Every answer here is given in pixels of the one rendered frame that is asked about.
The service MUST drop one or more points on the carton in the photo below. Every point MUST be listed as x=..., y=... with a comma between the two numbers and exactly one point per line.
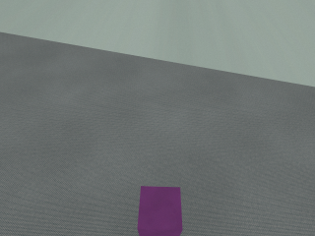
x=160, y=211

